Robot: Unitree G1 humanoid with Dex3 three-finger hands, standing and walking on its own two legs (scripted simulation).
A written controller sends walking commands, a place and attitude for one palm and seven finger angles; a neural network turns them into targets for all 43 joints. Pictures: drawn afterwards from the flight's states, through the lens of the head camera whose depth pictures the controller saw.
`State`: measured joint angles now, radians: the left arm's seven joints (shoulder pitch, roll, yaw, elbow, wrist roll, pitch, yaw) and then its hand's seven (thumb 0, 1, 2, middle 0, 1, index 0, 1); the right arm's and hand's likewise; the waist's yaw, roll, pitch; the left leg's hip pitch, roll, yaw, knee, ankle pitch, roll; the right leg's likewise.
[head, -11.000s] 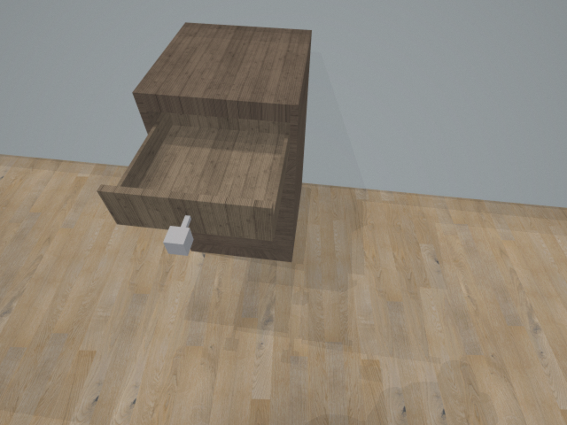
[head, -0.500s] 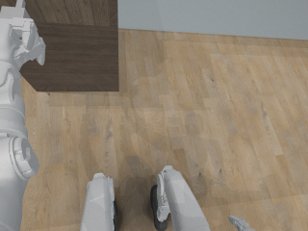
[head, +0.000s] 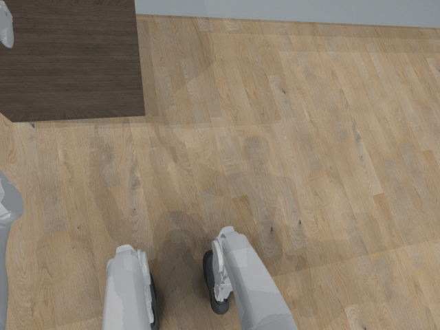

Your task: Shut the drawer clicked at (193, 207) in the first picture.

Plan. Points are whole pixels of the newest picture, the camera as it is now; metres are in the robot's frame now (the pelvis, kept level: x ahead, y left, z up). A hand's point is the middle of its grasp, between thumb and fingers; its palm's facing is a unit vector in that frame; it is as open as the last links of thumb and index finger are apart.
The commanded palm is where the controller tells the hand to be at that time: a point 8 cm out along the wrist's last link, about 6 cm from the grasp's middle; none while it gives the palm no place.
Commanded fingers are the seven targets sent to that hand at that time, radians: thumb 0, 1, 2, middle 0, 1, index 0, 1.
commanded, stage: push the drawer shut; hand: left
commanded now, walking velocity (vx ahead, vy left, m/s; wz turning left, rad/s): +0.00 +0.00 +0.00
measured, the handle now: out of the picture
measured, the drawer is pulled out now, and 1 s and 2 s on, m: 0.02 0.00 0.00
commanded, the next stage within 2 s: pull the fist back off the drawer in 0.40 s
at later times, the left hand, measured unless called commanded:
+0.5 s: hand out of the picture +0.61 +0.24 +0.05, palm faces +0.02 -1.00 -0.05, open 3.6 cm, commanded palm +0.66 +0.23 +0.06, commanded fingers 0.00 0.90 0.90 -1.40 -1.60 -1.40 -1.60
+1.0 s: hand out of the picture +0.61 +0.24 +0.05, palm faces +0.02 -1.00 -0.03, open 3.4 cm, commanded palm +0.59 +0.24 +0.06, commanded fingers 0.00 0.90 0.90 -1.40 -1.60 -1.40 -1.60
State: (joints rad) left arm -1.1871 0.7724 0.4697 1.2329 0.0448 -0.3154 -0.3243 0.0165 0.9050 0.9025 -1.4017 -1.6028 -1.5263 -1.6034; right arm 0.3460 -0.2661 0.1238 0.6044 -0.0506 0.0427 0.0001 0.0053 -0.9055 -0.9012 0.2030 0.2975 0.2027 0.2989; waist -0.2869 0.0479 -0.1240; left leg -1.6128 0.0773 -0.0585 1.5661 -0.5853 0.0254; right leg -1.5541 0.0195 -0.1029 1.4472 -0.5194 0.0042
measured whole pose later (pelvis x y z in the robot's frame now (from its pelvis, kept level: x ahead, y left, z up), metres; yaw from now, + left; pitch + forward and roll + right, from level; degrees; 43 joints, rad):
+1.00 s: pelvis -0.01 +0.01 -0.01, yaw -2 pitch +37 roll -9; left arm -1.26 0.87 0.50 1.18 0.07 -0.22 -0.33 0.02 0.88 0.88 -1.40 -1.60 -1.48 -1.60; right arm 0.38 -0.26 0.16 0.57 -0.05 0.06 0.00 0.00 -0.91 -0.90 0.20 0.30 0.20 0.30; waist -0.33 0.05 -0.09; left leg -1.67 0.09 -0.05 1.59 -0.58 0.04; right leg -1.60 0.04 -0.09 1.44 -0.49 0.02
